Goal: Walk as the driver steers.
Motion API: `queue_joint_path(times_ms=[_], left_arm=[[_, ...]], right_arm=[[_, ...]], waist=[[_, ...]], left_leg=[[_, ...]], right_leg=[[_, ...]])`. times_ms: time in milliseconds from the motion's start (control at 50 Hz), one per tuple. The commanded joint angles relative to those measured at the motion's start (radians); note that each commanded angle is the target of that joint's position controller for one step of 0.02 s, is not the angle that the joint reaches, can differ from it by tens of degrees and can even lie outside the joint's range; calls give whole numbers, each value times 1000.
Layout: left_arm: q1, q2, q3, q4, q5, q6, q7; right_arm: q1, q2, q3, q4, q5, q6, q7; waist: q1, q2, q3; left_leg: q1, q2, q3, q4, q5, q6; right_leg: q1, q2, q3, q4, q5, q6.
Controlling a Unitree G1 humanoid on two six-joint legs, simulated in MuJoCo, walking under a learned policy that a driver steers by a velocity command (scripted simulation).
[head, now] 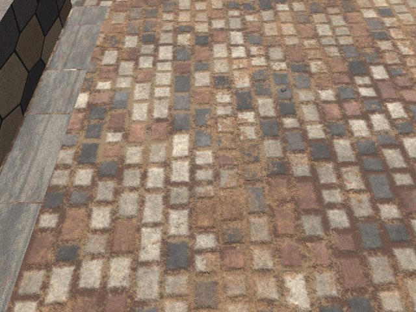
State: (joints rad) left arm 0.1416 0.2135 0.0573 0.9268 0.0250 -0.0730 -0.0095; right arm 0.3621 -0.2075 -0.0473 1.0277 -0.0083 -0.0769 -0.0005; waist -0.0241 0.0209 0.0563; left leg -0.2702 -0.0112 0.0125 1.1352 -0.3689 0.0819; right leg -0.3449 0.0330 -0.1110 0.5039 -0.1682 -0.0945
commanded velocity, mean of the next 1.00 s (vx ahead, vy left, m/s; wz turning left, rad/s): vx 0.50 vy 0.00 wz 0.00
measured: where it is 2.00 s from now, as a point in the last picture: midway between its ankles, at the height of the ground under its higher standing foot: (210, 249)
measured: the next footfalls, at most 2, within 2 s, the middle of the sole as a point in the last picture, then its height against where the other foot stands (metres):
left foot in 0.46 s outside the picture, level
right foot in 1.00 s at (239, 239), level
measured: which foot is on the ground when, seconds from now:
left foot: up 0.00-0.44, down 0.46-1.00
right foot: down 0.00-0.46, up 0.48-0.98, down 1.00-1.00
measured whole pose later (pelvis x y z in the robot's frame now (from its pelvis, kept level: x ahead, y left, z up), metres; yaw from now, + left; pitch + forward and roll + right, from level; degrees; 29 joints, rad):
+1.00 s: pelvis +0.54 +0.02 -0.01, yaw +0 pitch +1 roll +2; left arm 0.01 0.19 0.03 0.87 0.03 -0.06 -0.02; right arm 0.46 -0.19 -0.04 1.07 -0.02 -0.09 -0.01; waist -0.06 -0.02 0.05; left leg 0.12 -0.05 0.08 0.28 -0.40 0.04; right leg -0.47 -0.02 -0.09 0.51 -0.08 -0.09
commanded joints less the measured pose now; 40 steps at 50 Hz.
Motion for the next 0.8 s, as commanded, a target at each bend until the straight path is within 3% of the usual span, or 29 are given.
queue_joint_path(times_ms=[20, 80, 140, 240, 340, 400, 420, 440, 460, 480, 500, 520, 540, 580, 620, 680, 800], left_arm=[[112, 54, 8, 19, -11, -15, 7], [183, 80, 9, 53, -16, -35, 11], [232, 100, 10, 68, -16, -37, 10], [311, 96, 3, 88, -16, -35, 10], [380, 103, 2, 120, -5, -28, 21], [346, 123, 8, 123, 1, -24, 29], [330, 133, 11, 123, 2, -22, 30], [310, 133, 10, 120, -2, -17, 27], [302, 110, 0, 97, -12, -18, 25], [413, 9, -20, 70, -55, -18, 11], [363, 96, 5, 80, -24, -16, 13], [274, 104, 12, 51, -18, -15, 11], [230, 88, 8, 42, -16, -20, 6], [242, 54, 6, 49, 7, 2, -1], [249, 35, 4, 52, 14, 22, -13], [141, 44, 5, 12, 14, 37, -19], [-88, 34, -10, -67, -1, 33, -23]], right_arm=[[16, -64, -16, -60, -24, 4, 10], [5, -40, -14, -64, -32, 32, 25], [-129, -53, -14, -111, -30, 43, 30], [-311, -41, 0, -172, -16, 38, 33], [-419, -52, 5, -218, -14, 28, 29], [-368, -71, -4, -215, -15, 15, 23], [-283, -85, -13, -189, -16, 10, 16], [-121, -102, -26, -134, -22, 0, 8], [62, -163, -46, -86, -45, -9, -4], [162, -280, -78, -74, -60, -7, -5], [87, -243, -71, -81, -21, 8, 4], [-35, -194, -56, -99, -6, 10, 6], [-98, -126, -37, -108, -7, 5, 11], [-123, -67, -18, -88, -2, -7, 5], [-71, -73, -16, -63, -3, -23, 2], [-13, -109, -21, -42, -1, -32, 1], [88, -104, -12, -17, -1, -29, 0]], waist=[[7, -72, -37], [-12, -71, -32], [6, -67, 12], [52, -75, 36], [82, -89, 53], [39, -99, 30], [1, -104, -15], [-69, -75, -96], [-130, -21, -209], [-99, 218, -354], [-82, 104, -332], [-34, 58, -165], [-13, 12, -86], [45, 40, -23], [59, 42, -29], [53, 31, 5], [-4, 35, 40]], left_leg=[[-257, 100, -60, 28, 79, -1], [-253, 106, -30, -31, 116, -28], [-359, 132, -6, -136, 215, -56], [-375, 114, 39, -387, 349, -71], [-374, 79, 61, -524, 330, -35], [-259, 36, 78, -587, 224, 12], [-149, 2, 92, -610, 195, 32], [43, -26, 107, -677, 239, 56], [316, 105, -34, -681, 209, 103], [620, 418, -531, -764, 112, 247], [556, 417, -674, -866, 85, 243], [403, 380, -497, -876, 46, 209], [270, 337, -391, -921, 104, 179], [117, 249, -233, -973, 207, 115], [92, 226, -176, -990, 306, 118], [112, 214, -128, -1030, 338, 130], [206, 184, -57, -1035, 472, 113]], right_leg=[[212, -274, 337, -328, 65, -114], [188, -248, 262, -358, 172, -118], [211, -235, 224, -402, 168, -122], [280, -206, 159, -401, 284, -100], [429, -245, 145, -348, 409, -102], [473, -264, 123, -240, 647, -82], [470, -257, 111, -139, 776, -69], [427, -221, 78, 41, 798, -49], [238, -179, 52, 296, 558, -29], [-134, 4, -5, 711, -74, 24], [-243, 18, 151, 813, -330, 5], [-294, -45, 165, 816, -246, -4], [-271, -82, 162, 756, -173, -3], [-179, -125, 154, 651, -118, 13], [-152, -128, 133, 620, -94, 33], [-251, -153, 110, 536, -6, 62], [-304, -137, 59, 242, 156, 84]])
